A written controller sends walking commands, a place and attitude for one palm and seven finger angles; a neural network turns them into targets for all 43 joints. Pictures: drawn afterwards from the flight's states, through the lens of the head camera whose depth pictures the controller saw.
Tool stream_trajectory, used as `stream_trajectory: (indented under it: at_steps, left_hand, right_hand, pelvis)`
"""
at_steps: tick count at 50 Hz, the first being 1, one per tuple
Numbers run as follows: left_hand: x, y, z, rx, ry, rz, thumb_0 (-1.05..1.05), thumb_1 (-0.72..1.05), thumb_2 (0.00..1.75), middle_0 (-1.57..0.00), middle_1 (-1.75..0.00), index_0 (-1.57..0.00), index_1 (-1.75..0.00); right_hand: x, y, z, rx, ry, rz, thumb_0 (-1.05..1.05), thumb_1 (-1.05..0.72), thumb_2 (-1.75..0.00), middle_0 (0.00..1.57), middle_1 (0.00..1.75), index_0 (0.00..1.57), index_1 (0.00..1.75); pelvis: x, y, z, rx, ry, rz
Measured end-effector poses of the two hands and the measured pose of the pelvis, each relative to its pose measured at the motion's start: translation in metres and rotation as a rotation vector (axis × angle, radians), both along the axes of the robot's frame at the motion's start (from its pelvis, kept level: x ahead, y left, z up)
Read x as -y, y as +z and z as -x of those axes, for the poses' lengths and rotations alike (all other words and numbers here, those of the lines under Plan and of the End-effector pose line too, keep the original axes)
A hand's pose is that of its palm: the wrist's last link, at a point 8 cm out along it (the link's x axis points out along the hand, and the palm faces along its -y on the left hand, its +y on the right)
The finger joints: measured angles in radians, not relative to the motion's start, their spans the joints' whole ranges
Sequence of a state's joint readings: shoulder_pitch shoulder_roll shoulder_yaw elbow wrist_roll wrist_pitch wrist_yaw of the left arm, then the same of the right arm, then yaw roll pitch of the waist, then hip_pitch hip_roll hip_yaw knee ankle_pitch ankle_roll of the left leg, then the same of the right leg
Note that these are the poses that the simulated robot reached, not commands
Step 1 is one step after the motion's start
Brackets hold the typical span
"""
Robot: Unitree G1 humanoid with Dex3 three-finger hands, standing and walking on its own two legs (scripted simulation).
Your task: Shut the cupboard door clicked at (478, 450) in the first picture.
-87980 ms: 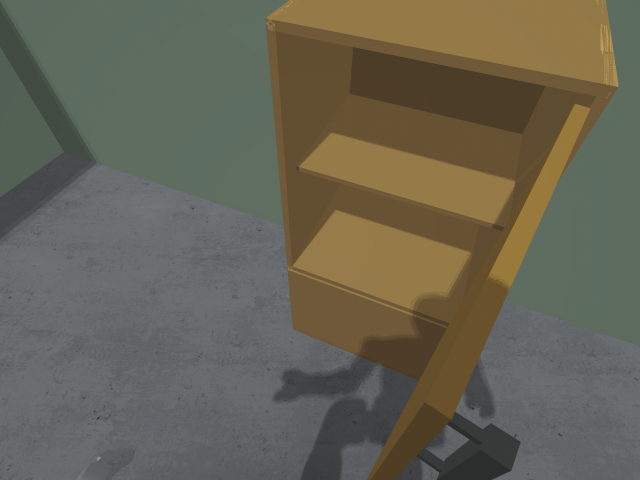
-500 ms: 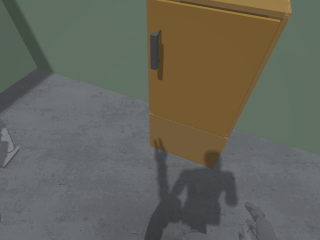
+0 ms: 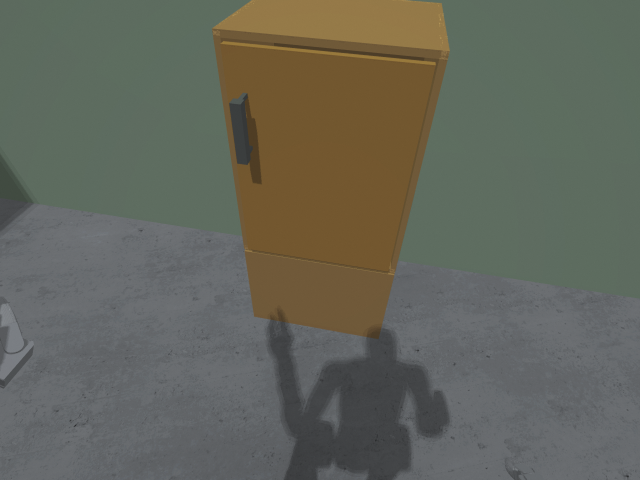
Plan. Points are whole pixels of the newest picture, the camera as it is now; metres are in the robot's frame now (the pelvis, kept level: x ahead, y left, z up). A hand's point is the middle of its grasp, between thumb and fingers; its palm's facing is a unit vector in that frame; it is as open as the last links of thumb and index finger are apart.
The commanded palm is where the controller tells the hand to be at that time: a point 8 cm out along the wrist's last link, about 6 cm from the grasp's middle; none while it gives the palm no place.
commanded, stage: stop stepping back and stand still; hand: left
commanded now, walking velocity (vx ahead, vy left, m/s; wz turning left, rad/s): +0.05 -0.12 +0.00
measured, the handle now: (243, 128) +0.83 +0.19 +0.05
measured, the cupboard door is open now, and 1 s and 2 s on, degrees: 0 0 0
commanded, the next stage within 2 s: let the arm hang, fingers relaxed in 0.62 s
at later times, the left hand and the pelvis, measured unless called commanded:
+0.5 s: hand (66, 329) +0.23 +0.26 +0.15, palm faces +0.45 -0.80 -0.40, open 7.4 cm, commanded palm +0.17 +0.29 +0.18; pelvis +0.02 -0.01 +0.00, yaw +0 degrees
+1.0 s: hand out of the picture +0.08 +0.18 -0.15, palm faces -0.04 -0.98 -0.19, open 7.4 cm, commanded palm none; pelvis -0.01 +0.01 +0.00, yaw +0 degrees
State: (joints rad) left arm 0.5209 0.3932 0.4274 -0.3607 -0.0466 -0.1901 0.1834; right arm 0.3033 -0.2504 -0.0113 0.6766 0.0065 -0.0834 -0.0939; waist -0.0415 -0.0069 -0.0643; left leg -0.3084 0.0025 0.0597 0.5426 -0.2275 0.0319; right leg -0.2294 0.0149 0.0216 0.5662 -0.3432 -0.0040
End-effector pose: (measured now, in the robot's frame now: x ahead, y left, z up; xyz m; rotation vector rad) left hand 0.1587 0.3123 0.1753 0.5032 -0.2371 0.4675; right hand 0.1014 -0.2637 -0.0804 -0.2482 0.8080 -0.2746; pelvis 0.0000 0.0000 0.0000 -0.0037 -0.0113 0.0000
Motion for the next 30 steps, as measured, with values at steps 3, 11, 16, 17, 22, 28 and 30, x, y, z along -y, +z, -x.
stream_trajectory:
  at_steps: [3,11,16,17,22,28,30]
  left_hand:
    - [0.008,-0.004,-0.002,-0.03,-0.02,0.007,0.02,0.89,0.9,-0.21,-0.3,-0.21,-0.3]
    - [0.038,0.023,-0.002,0.022,-0.1,-0.072,0.02,0.88,0.9,-0.21,-0.3,-0.21,-0.3]
    - [0.03,0.02,-0.004,-0.009,-0.052,-0.068,0.01,0.88,0.9,-0.21,-0.3,-0.21,-0.31]
    - [0.027,0.017,-0.006,-0.02,-0.036,-0.056,0.01,0.88,0.9,-0.21,-0.3,-0.21,-0.31]
    - [0.017,-0.002,-0.017,-0.066,0.011,0.02,0.01,0.88,0.9,-0.21,-0.3,-0.21,-0.3]
    - [0.025,-0.004,-0.033,-0.048,-0.049,0.045,0.02,0.89,0.9,-0.21,-0.3,-0.21,-0.3]
    - [0.028,0.001,-0.035,-0.032,-0.081,0.026,0.02,0.89,0.9,-0.21,-0.3,-0.21,-0.3]
  right_hand:
    - [-0.009,0.003,0.0,0.005,0.02,-0.011,0.01,-0.9,-0.9,0.2,0.3,0.2,0.3]
    - [-0.024,-0.001,-0.023,0.025,0.095,-0.089,0.01,-0.9,-0.9,0.21,0.3,0.2,0.3]
    - [-0.021,-0.005,-0.042,0.031,0.089,-0.107,0.01,-0.9,-0.9,0.21,0.3,0.2,0.3]
    - [-0.02,-0.005,-0.046,0.031,0.088,-0.104,0.01,-0.9,-0.9,0.21,0.3,0.2,0.3]
    - [-0.017,0.001,-0.062,0.036,0.092,-0.077,0.01,-0.9,-0.9,0.21,0.3,0.2,0.3]
    - [-0.017,0.015,-0.077,0.072,0.101,-0.044,0.01,-0.9,-0.9,0.21,0.3,0.2,0.3]
    - [-0.018,0.02,-0.08,0.087,0.098,-0.04,0.01,-0.9,-0.9,0.2,0.3,0.2,0.3]
  pelvis:
    - [0.003,0.002,0.002,-0.008,-0.002,-0.009]
    - [0.016,0.003,0.0,-0.026,0.0,0.008]
    - [0.016,0.003,-0.012,-0.029,-0.005,0.013]
    - [0.015,0.003,-0.015,-0.028,-0.005,0.012]
    - [0.013,0.004,-0.022,-0.023,-0.008,0.004]
    - [0.011,0.005,-0.023,-0.027,-0.01,0.003]
    - [0.01,0.005,-0.023,-0.03,-0.012,0.004]
